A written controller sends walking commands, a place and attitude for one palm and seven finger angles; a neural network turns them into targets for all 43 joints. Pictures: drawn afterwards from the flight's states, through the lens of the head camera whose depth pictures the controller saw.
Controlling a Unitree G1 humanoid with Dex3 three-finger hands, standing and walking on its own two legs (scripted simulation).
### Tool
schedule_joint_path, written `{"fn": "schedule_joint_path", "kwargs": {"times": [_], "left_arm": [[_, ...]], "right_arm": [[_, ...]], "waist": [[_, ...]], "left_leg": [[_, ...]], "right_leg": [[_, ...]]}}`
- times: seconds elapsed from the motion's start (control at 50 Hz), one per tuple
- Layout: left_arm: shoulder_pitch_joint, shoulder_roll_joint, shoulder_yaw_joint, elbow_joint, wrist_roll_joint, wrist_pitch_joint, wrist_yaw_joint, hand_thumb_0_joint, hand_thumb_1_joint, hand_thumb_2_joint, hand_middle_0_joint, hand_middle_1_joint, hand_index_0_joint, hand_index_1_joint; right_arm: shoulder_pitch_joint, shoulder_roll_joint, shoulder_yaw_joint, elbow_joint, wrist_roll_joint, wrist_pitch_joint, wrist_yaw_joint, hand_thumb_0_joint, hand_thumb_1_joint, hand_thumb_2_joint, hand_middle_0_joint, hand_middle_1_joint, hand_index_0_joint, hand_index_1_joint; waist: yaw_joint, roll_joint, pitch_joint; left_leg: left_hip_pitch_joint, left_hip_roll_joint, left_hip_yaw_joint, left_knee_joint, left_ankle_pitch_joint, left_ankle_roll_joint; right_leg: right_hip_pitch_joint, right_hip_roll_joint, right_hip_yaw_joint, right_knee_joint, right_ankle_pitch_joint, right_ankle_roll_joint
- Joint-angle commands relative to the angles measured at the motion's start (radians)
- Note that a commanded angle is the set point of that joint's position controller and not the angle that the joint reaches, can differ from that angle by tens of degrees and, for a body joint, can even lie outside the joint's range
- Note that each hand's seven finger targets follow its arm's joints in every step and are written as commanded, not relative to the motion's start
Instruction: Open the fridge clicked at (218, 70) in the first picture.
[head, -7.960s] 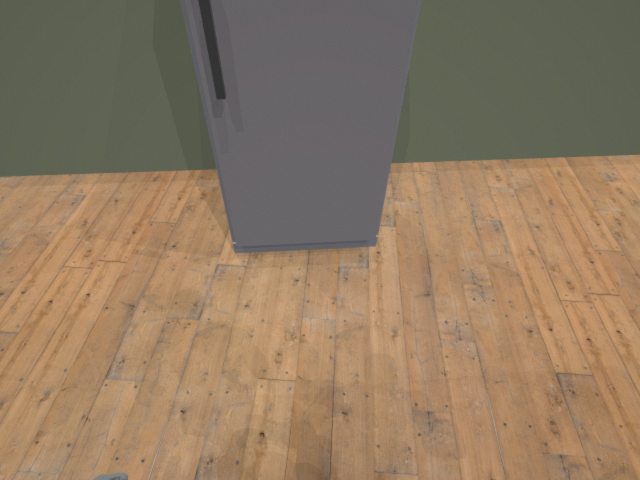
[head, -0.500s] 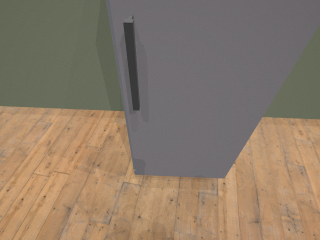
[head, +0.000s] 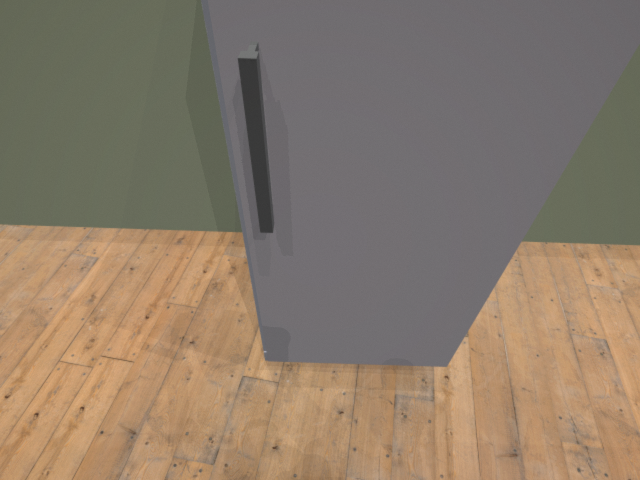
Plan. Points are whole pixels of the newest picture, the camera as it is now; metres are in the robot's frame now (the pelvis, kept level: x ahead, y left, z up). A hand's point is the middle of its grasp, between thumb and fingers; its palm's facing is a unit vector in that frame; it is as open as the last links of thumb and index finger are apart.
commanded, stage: shuffle to correct the standing spot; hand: left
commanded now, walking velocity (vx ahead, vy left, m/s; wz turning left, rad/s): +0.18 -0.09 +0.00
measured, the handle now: (261, 150) +0.56 +0.13 +0.13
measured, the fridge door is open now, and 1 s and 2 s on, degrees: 0 0 0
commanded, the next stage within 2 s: come to a stop and stand still in 0.20 s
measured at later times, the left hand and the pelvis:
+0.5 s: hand out of the picture +0.03 +0.12 -0.19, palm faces +0.08 -0.99 -0.13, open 7.4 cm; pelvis +0.11 -0.02 -0.01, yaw -1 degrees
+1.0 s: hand out of the picture +0.15 +0.17 -0.18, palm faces +0.09 -0.98 -0.20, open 7.4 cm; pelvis +0.08 -0.02 -0.01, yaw +2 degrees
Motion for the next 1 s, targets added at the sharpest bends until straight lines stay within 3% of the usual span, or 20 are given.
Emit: {"fn": "schedule_joint_path", "kwargs": {"times": [0.0, 0.1, 0.16, 0.18, 0.26, 0.32, 0.34, 0.36, 0.38, 0.44, 0.52, 0.58, 0.62, 0.64, 0.66, 0.74, 0.82, 0.88, 0.96, 0.98], "left_arm": [[0.107, 0.05, 0.016, -0.018, 0.012, -0.003, -0.009, 0.0, 0.9, 0.9, -0.2, -0.3, -0.2, -0.3], [0.161, 0.064, 0.029, -0.012, 0.008, -0.016, -0.013, 0.0, 0.9, 0.9, -0.2, -0.3, -0.2, -0.3], [0.235, 0.121, 0.048, 0.013, 0.001, -0.029, 0.002, 0.0, 0.9, 0.9, -0.2, -0.3, -0.2, -0.3], [0.252, 0.112, 0.049, 0.017, 0.003, -0.035, 0.005, 0.0, 0.9, 0.9, -0.2, -0.3, -0.2, -0.3], [0.239, 0.102, 0.051, 0.025, 0.017, -0.046, 0.013, 0.0, 0.9, 0.9, -0.2, -0.3, -0.2, -0.3], [0.129, 0.081, 0.039, 0.003, 0.001, -0.039, 0.01, 0.0, 0.9, 0.9, -0.2, -0.3, -0.2, -0.3], [0.136, 0.055, 0.036, -0.007, -0.01, -0.035, 0.01, 0.0, 0.9, 0.9, -0.2, -0.3, -0.2, -0.3], [0.155, 0.014, 0.021, -0.019, -0.024, -0.032, 0.013, 0.0, 0.9, 0.9, -0.2, -0.3, -0.2, -0.3], [0.168, 0.015, 0.016, -0.012, -0.024, -0.029, 0.024, 0.0, 0.9, 0.9, -0.2, -0.3, -0.2, -0.3], [0.097, 0.018, 0.018, -0.013, -0.003, -0.002, 0.023, 0.0, 0.9, 0.9, -0.2, -0.3, -0.2, -0.3], [0.134, 0.024, 0.03, -0.027, 0.004, 0.015, 0.017, 0.0, 0.9, 0.9, -0.2, -0.3, -0.2, -0.3], [0.121, 0.069, 0.05, -0.06, 0.011, 0.016, 0.01, 0.0, 0.9, 0.9, -0.2, -0.3, -0.2, -0.3], [0.061, 0.153, 0.063, -0.101, 0.021, 0.006, 0.013, 0.0, 0.9, 0.9, -0.2, -0.3, -0.2, -0.3], [0.043, 0.192, 0.069, -0.109, 0.013, 0.006, 0.01, 0.0, 0.9, 0.9, -0.2, -0.3, -0.2, -0.3], [0.014, 0.181, 0.067, -0.118, 0.01, 0.009, 0.014, 0.0, 0.9, 0.9, -0.2, -0.3, -0.2, -0.3], [-0.063, 0.176, 0.07, -0.153, 0.009, 0.002, 0.025, 0.0, 0.9, 0.9, -0.2, -0.3, -0.2, -0.3], [-0.042, 0.205, 0.081, -0.154, 0.011, -0.002, 0.03, 0.0, 0.9, 0.9, -0.2, -0.3, -0.2, -0.3], [-0.069, 0.224, 0.084, -0.168, 0.014, 0.003, 0.025, 0.0, 0.9, 0.9, -0.2, -0.3, -0.2, -0.3], [-0.143, 0.209, 0.078, -0.181, 0.003, 0.015, 0.015, 0.0, 0.9, 0.9, -0.2, -0.3, -0.2, -0.3], [-0.137, 0.171, 0.069, -0.189, -0.005, 0.021, 0.011, 0.0, 0.9, 0.9, -0.2, -0.3, -0.2, -0.3]], "right_arm": [[0.051, -0.147, -0.038, -0.033, 0.001, -0.003, -0.01, 0.0, -0.9, -0.9, 0.2, 0.3, 0.2, 0.3], [0.055, -0.106, -0.036, -0.049, 0.002, -0.013, -0.012, 0.0, -0.9, -0.9, 0.2, 0.3, 0.2, 0.3], [-0.012, -0.042, -0.017, -0.09, -0.001, -0.023, -0.005, 0.0, -0.9, -0.9, 0.2, 0.3, 0.2, 0.3], [-0.053, -0.05, -0.019, -0.106, -0.004, -0.026, -0.002, 0.0, -0.9, -0.9, 0.2, 0.3, 0.2, 0.3], [-0.078, -0.028, -0.021, -0.123, 0.005, -0.04, 0.002, 0.0, -0.9, -0.9, 0.2, 0.3, 0.2, 0.3], [0.1, -0.016, -0.016, -0.056, 0.006, -0.047, -0.008, 0.0, -0.9, -0.9, 0.2, 0.3, 0.2, 0.3], [0.22, -0.079, -0.026, -0.016, 0.0, -0.052, -0.025, 0.0, -0.9, -0.9, 0.2, 0.3, 0.2, 0.3], [0.276, -0.148, -0.033, 0.0, 0.0, -0.051, -0.04, 0.0, -0.9, -0.9, 0.2, 0.3, 0.2, 0.3], [0.224, -0.143, -0.021, -0.001, 0.012, -0.039, -0.046, 0.0, -0.9, -0.9, 0.2, 0.3, 0.2, 0.3], [0.034, -0.14, -0.016, -0.045, 0.012, -0.033, -0.047, 0.0, -0.9, -0.9, 0.2, 0.3, 0.2, 0.3], [-0.013, -0.159, -0.041, -0.069, 0.008, -0.011, -0.046, 0.0, -0.9, -0.9, 0.2, 0.3, 0.2, 0.3], [-0.061, -0.179, -0.064, -0.1, 0.008, 0.007, -0.037, 0.0, -0.9, -0.9, 0.2, 0.3, 0.2, 0.3], [-0.02, -0.102, -0.062, -0.118, 0.011, 0.02, -0.026, 0.0, -0.9, -0.9, 0.2, 0.3, 0.2, 0.3], [-0.026, -0.065, -0.062, -0.125, 0.012, 0.035, -0.022, 0.0, -0.9, -0.9, 0.2, 0.3, 0.2, 0.3], [-0.063, -0.06, -0.061, -0.125, 0.01, 0.051, -0.025, 0.0, -0.9, -0.9, 0.2, 0.3, 0.2, 0.3], [-0.064, -0.077, -0.058, -0.123, 0.002, 0.048, -0.012, 0.0, -0.9, -0.9, 0.2, 0.3, 0.2, 0.3], [-0.096, -0.087, -0.052, -0.149, 0.004, 0.041, -0.005, 0.0, -0.9, -0.9, 0.2, 0.3, 0.2, 0.3], [-0.091, -0.086, -0.045, -0.162, 0.007, 0.036, 0.0, 0.0, -0.9, -0.9, 0.2, 0.3, 0.2, 0.3], [0.047, -0.087, -0.041, -0.126, 0.01, 0.018, 0.001, 0.0, -0.9, -0.9, 0.2, 0.3, 0.2, 0.3], [0.057, -0.13, -0.047, -0.126, 0.008, 0.01, -0.002, 0.0, -0.9, -0.9, 0.2, 0.3, 0.2, 0.3]], "waist": [[0.006, 0.113, 0.157], [0.024, -0.012, 0.162], [0.052, -0.258, 0.157], [0.062, -0.229, 0.161], [0.042, -0.102, 0.117], [-0.066, -0.039, 0.064], [-0.095, 0.072, -0.017], [-0.089, 0.265, -0.069], [-0.05, 0.234, -0.073], [-0.005, 0.145, 0.127], [0.018, 0.111, 0.051], [0.036, 0.071, -0.016], [0.012, -0.177, -0.035], [0.025, -0.253, -0.018], [0.036, -0.22, 0.005], [0.024, -0.087, 0.004], [0.055, -0.118, -0.056], [0.05, -0.163, -0.051], [-0.02, -0.142, -0.065], [-0.022, -0.004, -0.062]], "left_leg": [[-0.094, 0.196, -0.233, -0.255, -0.478, 0.044], [-0.144, 0.136, -0.142, -0.078, -0.328, 0.03], [-0.329, 0.039, 0.033, 0.254, -0.19, -0.012], [-0.377, 0.055, 0.018, 0.355, -0.25, -0.011], [-0.406, 0.086, 0.007, 0.397, -0.3, -0.007], [0.008, 0.023, 0.073, 0.044, 0.018, -0.006], [0.228, 0.133, -0.07, 0.005, 0.333, 0.03], [0.33, 0.356, -0.297, -0.005, 0.796, 0.138], [0.254, 0.421, -0.299, -0.031, 1.007, 0.204], [0.03, 0.353, -0.19, -0.085, 0.784, 0.172], [0.102, 0.292, -0.114, -0.001, 0.794, 0.123], [0.042, 0.242, -0.066, 0.084, 0.53, 0.062], [-0.08, 0.057, 0.039, 0.29, 0.057, -0.024], [-0.129, -0.008, 0.023, 0.468, -0.317, -0.042], [-0.144, 0.009, -0.066, 0.609, -0.373, -0.035], [-0.258, 0.027, -0.103, 0.693, -0.281, -0.057], [-0.259, 0.031, -0.094, 0.538, -0.286, -0.075], [-0.183, 0.037, -0.077, 0.395, -0.269, -0.07], [0.078, 0.023, -0.024, 0.006, -0.021, -0.059], [0.138, 0.096, -0.108, -0.069, 0.007, -0.037]], "right_leg": [[-0.124, 0.015, -0.046, 0.028, -0.123, -0.028], [-0.078, -0.038, 0.068, -0.077, -0.147, -0.064], [0.082, -0.195, 0.286, -0.216, -0.055, -0.159], [0.112, -0.222, 0.302, -0.216, 0.079, -0.193], [0.203, -0.235, 0.212, -0.109, 0.438, -0.236], [0.006, -0.105, 0.052, 0.097, 0.585, -0.137], [-0.126, -0.039, 0.007, 0.273, 0.493, -0.073], [-0.262, 0.032, -0.047, 0.446, 0.0, -0.016], [-0.214, 0.015, 0.037, 0.503, -0.294, -0.013], [-0.191, -0.038, 0.026, 0.378, -0.26, -0.003], [-0.15, -0.007, -0.035, 0.206, -0.062, -0.006], [-0.06, -0.018, -0.027, 0.087, 0.25, -0.012], [-0.006, -0.196, 0.177, 0.002, 0.683, -0.095], [-0.031, -0.316, 0.236, -0.073, 0.773, -0.184], [-0.088, -0.318, 0.243, -0.099, 0.705, -0.223], [0.018, -0.274, 0.174, -0.062, 0.701, -0.222], [0.144, -0.292, 0.182, -0.048, 0.723, -0.236], [0.077, -0.284, 0.183, -0.068, 0.594, -0.224], [-0.079, -0.189, 0.109, -0.008, 0.298, -0.118], [-0.166, -0.117, 0.059, 0.052, 0.122, -0.069]]}}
